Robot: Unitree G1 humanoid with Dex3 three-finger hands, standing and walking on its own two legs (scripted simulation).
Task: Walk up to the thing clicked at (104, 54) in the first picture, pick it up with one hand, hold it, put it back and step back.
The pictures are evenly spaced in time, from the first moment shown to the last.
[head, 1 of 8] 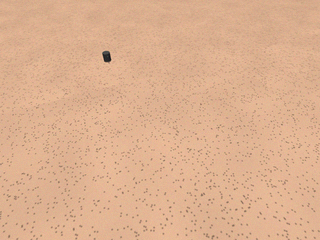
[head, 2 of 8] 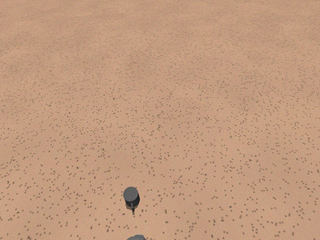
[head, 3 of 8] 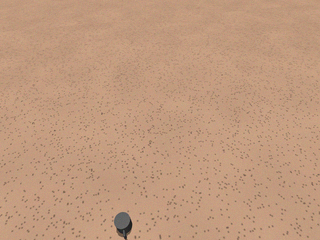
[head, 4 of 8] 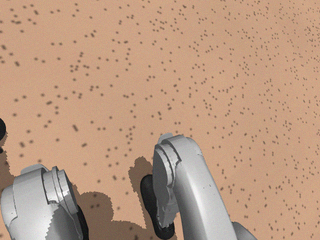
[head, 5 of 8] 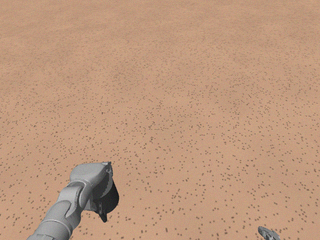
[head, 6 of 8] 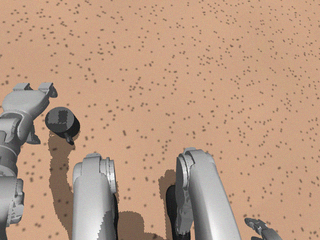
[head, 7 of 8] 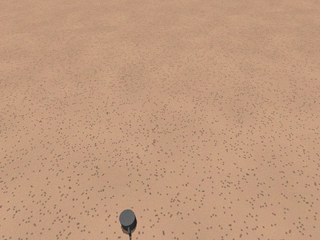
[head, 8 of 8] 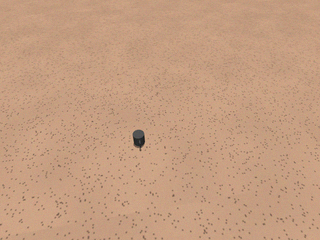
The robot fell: no
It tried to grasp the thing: yes
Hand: left
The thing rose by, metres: 0.63
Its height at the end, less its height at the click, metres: +0.00
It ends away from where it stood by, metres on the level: 0.01
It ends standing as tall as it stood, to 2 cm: yes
